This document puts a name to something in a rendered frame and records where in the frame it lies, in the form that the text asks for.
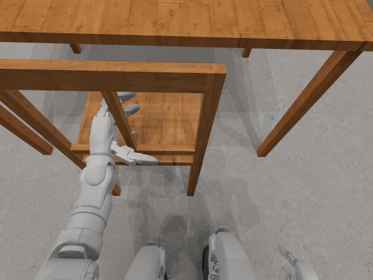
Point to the table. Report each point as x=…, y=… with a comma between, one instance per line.
x=344, y=26

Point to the robot left upper arm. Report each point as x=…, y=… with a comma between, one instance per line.
x=69, y=269

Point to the robot left forearm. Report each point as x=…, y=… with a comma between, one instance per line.
x=82, y=236

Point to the robot left hand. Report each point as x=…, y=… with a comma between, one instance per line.
x=104, y=130

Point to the right robot thigh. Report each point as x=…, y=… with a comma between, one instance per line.
x=233, y=263

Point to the chair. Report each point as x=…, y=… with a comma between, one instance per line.
x=170, y=126

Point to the robot right hand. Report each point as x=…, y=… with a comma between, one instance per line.
x=303, y=270

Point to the robot thigh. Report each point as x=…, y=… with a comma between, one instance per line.
x=148, y=264
x=233, y=263

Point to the left robot thigh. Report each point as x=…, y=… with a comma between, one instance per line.
x=148, y=264

